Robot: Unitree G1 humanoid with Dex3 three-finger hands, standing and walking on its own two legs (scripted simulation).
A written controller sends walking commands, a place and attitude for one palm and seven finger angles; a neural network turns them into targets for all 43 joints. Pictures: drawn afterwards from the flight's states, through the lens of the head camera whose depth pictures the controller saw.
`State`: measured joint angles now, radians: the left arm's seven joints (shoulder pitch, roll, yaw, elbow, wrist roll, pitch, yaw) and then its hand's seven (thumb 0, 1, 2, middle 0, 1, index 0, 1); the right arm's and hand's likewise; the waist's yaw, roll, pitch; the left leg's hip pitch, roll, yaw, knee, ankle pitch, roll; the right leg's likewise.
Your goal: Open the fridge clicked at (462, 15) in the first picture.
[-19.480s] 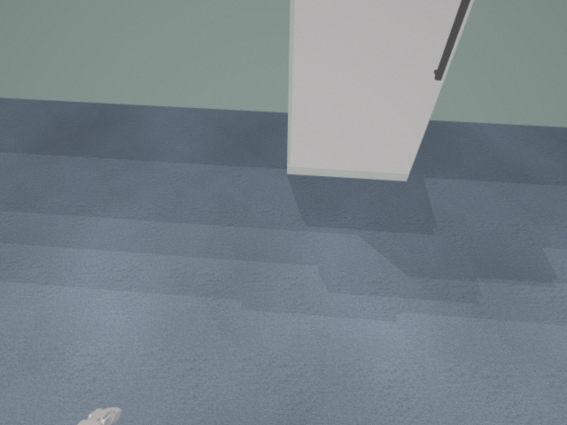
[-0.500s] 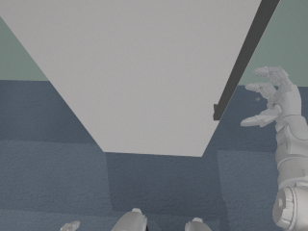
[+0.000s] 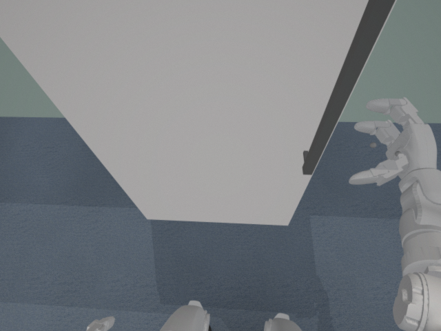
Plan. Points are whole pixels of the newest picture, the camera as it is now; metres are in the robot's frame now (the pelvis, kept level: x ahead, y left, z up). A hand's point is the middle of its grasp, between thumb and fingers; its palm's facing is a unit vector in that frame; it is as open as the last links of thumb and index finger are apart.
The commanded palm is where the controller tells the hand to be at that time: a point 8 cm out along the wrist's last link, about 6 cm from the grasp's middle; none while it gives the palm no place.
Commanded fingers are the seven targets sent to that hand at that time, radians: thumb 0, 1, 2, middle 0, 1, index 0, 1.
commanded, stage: move the hooked fingers beside the handle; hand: right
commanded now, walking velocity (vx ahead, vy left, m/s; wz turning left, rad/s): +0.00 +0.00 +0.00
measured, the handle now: (336, 89) +0.51 -0.12 +0.14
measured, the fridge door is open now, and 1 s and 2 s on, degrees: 0 0 0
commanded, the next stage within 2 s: feel for the door with the fingertips in 0.62 s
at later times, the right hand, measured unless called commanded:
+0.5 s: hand (372, 148) +0.44 -0.20 +0.08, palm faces -0.08 +1.00 -0.01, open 14.0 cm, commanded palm +0.42 -0.25 +0.08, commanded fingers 0.00 0.50 -0.30 0.30 1.20 0.30 1.20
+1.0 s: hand (353, 143) +0.45 -0.17 +0.07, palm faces -0.10 +0.99 +0.00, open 14.0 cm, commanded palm +0.43 -0.22 +0.08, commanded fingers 0.00 0.50 -0.30 0.30 1.20 0.30 1.20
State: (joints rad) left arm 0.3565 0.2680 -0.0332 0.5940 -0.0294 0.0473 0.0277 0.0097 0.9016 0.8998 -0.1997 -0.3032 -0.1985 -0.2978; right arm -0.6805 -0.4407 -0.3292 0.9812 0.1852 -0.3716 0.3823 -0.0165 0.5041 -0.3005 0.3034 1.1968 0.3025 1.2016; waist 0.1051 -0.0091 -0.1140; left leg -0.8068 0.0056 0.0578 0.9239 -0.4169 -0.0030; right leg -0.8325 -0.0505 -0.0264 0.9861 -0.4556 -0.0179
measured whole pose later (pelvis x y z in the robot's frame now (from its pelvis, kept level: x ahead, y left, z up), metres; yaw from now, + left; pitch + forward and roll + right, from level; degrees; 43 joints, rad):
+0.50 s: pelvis +0.00 +0.00 +0.00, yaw -1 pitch +16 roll +2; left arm 0.33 0.26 -0.04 0.59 -0.03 0.04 0.03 0.01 0.90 0.90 -0.20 -0.30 -0.20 -0.30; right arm -0.67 -0.43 -0.32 0.97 0.18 -0.37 0.37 -0.02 0.50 -0.30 0.30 1.20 0.30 1.20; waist 0.10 -0.01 -0.11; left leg -0.79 0.01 0.07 0.93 -0.42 0.00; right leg -0.82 -0.05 -0.02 0.98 -0.45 -0.01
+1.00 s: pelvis +0.00 +0.00 +0.00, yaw +0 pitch +17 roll +2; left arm 0.36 0.27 -0.03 0.60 -0.02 0.04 0.02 0.01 0.90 0.90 -0.20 -0.30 -0.20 -0.30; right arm -0.70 -0.39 -0.29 0.97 0.17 -0.36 0.33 -0.02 0.50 -0.30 0.30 1.20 0.30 1.20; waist 0.11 -0.01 -0.11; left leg -0.82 0.01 0.06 0.94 -0.42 0.00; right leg -0.85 -0.05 -0.02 0.99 -0.45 -0.01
